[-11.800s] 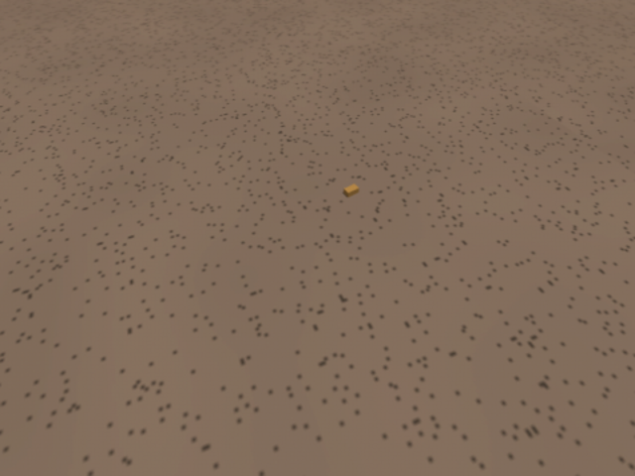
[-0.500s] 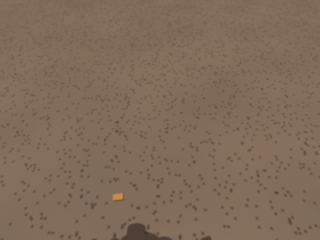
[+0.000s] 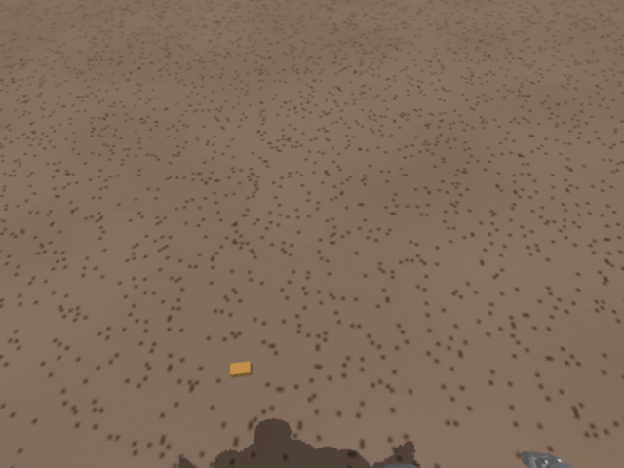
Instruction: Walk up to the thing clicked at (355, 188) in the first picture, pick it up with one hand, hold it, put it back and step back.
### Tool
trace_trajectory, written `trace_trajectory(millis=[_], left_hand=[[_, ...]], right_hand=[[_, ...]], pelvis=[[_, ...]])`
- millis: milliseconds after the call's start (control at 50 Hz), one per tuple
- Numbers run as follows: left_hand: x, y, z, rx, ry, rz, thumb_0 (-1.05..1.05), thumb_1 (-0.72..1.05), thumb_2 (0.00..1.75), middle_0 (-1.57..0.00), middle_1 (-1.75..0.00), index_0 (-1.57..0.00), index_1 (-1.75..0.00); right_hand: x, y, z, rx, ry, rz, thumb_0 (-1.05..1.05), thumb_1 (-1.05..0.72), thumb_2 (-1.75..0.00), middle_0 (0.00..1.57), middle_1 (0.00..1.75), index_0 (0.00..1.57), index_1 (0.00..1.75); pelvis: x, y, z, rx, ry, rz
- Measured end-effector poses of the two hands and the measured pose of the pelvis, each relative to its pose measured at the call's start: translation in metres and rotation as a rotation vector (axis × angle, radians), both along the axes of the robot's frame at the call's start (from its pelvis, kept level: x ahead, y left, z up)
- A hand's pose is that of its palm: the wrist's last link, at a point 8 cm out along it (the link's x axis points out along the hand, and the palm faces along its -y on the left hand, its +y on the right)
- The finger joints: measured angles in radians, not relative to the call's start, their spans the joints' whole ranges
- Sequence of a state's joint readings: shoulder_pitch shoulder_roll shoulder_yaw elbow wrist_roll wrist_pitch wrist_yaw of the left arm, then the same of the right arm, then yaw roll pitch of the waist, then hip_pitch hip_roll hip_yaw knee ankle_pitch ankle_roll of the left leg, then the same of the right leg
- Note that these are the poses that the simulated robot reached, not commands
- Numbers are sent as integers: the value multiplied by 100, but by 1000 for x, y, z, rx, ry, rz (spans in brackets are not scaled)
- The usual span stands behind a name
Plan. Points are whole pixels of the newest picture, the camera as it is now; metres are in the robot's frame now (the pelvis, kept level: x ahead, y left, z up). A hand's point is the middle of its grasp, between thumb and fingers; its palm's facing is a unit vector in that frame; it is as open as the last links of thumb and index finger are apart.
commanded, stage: walk up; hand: left
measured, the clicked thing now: (241, 369) +0.48 +0.27 -0.75
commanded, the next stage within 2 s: stand in 1.92 s
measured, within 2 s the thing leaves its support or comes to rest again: neither
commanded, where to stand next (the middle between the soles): +0.03 +0.03 m, yaw +0 degrees
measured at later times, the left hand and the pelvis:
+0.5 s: hand out of the picture +0.08 +0.33 -0.16, palm faces -0.02 -0.91 -0.41, open 7.4 cm; pelvis -0.01 +0.05 -0.01, yaw +0 degrees
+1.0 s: hand out of the picture +0.10 +0.29 -0.14, palm faces -0.03 -0.95 -0.32, open 7.4 cm; pelvis -0.01 +0.05 +0.01, yaw -2 degrees
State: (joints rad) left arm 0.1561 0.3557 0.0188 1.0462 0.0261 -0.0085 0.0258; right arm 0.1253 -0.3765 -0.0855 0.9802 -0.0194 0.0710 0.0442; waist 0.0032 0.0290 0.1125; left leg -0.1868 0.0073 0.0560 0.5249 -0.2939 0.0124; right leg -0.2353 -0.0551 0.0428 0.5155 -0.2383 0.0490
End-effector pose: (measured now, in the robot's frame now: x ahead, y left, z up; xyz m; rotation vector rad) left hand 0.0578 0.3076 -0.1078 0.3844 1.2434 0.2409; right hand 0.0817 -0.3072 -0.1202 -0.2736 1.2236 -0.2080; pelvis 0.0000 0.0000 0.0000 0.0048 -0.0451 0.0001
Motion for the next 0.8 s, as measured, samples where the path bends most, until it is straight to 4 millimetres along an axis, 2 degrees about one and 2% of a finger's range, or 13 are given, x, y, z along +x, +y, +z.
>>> trace_trajectory(millis=[140, 240, 320, 420, 460, 540, 640, 720, 800], left_hand=[[11, 9, -7, -7, -20, -1, 0, 90, 90, -21, -30, -20, -30], [12, 7, -6, 2, -34, -14, 0, 90, 90, -21, -30, -20, -30], [8, 17, -3, 18, -40, -34, 0, 90, 90, -21, -30, -20, -30], [9, 46, -9, 20, -52, -50, 0, 90, 90, -21, -30, -20, -30], [12, 57, -15, 12, -61, -35, 0, 90, 90, -21, -30, -20, -30], [16, 67, -14, -12, -62, -8, 0, 90, 90, -21, -30, -20, -30], [17, 68, -12, -31, -41, -14, 0, 90, 90, -21, -29, -20, -30], [17, 61, -11, -33, -26, -31, 0, 90, 90, -21, -29, -20, -30], [21, 51, -5, -59, -38, -37, 0, 90, 90, -21, -29, -20, -30]], right_hand=[[-6, 8, 5, -14, 6, -5, 1, -91, -90, 21, 30, 21, 29], [3, 5, 3, -15, -19, -8, 1, -90, -90, 21, 30, 21, 30], [12, 8, 3, -30, -38, 4, 1, -91, -90, 21, 30, 21, 29], [9, 24, 4, -63, -51, 27, 1, -91, -90, 20, 30, 21, 29], [0, 35, 4, -75, -36, 32, 1, -91, -90, 20, 30, 21, 29], [-17, 57, 10, -60, -1, 34, 1, -91, -90, 20, 30, 21, 29], [-23, 70, 10, -43, -9, 29, 1, -90, -90, 21, 30, 21, 30], [-22, 70, 3, -31, -28, 8, 1, -90, -90, 21, 31, 21, 30], [-22, 70, 5, -25, -41, -2, 1, -90, -90, 21, 30, 21, 30]], pelvis=[[2, 4, -2, 7, -5, -22], [3, 3, -4, -13, -7, -18], [-4, 15, -6, -13, 1, -17], [-11, 39, -13, -19, 18, 4], [-14, 48, -15, 8, 6, 0], [-11, 55, -7, -8, 9, 4], [-9, 59, -3, -14, 7, -17], [-10, 59, -4, -21, -6, -26], [-9, 58, 1, -7, -7, -23]])
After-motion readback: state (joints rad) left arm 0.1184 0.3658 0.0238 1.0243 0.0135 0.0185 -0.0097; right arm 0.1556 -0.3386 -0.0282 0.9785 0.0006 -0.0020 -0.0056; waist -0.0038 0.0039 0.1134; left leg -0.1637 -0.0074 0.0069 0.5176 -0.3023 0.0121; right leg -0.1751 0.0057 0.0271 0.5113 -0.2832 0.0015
